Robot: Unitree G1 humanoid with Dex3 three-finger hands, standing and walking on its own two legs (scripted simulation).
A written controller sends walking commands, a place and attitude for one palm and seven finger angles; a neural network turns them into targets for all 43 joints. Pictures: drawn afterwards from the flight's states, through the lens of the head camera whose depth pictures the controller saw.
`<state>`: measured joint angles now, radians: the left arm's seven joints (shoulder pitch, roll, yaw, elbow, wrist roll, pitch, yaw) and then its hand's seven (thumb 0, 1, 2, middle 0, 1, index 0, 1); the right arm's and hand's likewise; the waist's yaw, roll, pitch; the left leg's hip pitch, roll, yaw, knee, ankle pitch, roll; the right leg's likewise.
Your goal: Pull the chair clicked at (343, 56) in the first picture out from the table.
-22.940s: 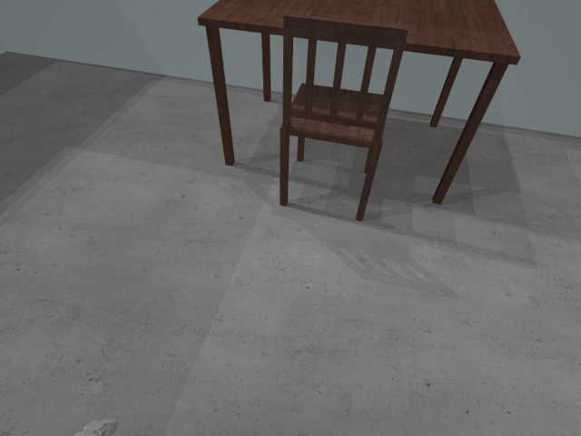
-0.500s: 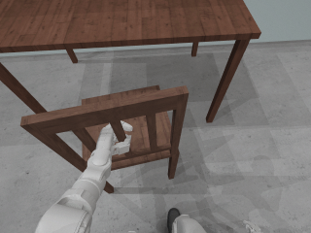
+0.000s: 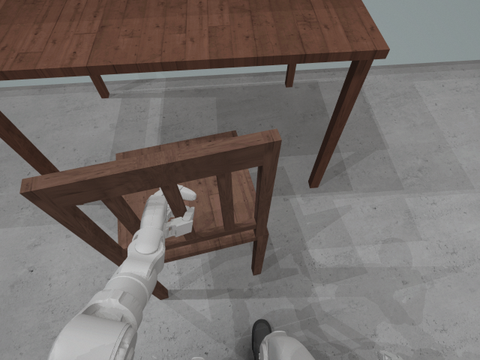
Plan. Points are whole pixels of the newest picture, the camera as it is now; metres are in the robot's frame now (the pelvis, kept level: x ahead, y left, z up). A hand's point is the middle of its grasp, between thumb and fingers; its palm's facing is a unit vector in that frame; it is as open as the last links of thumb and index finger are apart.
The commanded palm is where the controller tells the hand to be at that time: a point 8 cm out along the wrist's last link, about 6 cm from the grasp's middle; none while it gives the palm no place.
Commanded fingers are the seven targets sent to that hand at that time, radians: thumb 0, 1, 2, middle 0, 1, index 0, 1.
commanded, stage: step backward, pulling the chair out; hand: left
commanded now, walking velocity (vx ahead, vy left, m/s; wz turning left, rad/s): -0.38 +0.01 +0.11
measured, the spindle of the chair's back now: (180, 213) +0.40 +0.12 -0.09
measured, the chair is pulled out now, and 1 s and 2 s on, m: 0.20 0.20 0.20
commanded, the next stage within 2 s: stop walking, hand still on the chair in 0.48 s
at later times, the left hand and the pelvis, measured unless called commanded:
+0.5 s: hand (186, 220) +0.37 +0.10 -0.06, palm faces -0.08 -0.98 -0.20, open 5.5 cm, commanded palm +0.37 +0.16 -0.05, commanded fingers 0.00 0.90 0.90 -0.50 -1.45 -0.50 -1.45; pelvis +0.00 +0.01 +0.00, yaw +0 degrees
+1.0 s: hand (185, 219) +0.37 +0.10 -0.06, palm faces -0.09 -0.98 -0.17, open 5.6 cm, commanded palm +0.36 +0.15 -0.04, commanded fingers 0.00 0.90 0.90 -0.50 -1.45 -0.50 -1.45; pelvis +0.05 +0.01 +0.01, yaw +0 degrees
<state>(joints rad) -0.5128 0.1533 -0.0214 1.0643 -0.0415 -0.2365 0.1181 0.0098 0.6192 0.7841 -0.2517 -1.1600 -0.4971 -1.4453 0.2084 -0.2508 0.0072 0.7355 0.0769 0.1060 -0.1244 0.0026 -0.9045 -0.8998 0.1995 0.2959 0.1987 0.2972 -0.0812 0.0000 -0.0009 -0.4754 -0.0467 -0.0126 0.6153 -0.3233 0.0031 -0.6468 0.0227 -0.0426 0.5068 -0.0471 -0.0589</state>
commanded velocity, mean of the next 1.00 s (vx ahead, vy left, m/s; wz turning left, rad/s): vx -0.21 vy -0.01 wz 0.06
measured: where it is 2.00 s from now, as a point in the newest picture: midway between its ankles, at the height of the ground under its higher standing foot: outside the picture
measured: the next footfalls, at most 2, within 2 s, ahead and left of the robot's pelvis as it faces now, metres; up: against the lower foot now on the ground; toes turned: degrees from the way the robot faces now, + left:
none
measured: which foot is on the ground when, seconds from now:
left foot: down 0.00-1.00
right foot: down 0.00-1.00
